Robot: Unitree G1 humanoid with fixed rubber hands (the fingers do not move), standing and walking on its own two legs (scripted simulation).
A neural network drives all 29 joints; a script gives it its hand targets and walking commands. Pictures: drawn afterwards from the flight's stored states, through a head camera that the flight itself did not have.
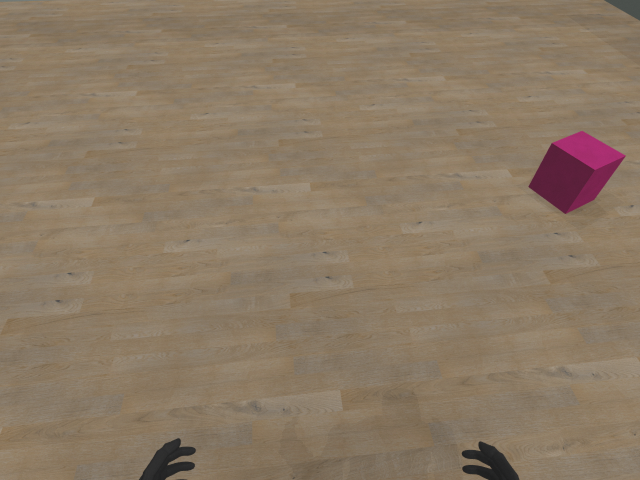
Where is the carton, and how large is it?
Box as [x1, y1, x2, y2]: [529, 131, 625, 213]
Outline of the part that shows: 582,131 553,142 550,145 529,185 529,187 565,213 592,200 625,155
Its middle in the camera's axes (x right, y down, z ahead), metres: +1.15 -0.28 +1.75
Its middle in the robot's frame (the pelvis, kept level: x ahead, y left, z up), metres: +1.44 -1.13 -0.63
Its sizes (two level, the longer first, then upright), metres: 0.210 0.200 0.250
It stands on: the floor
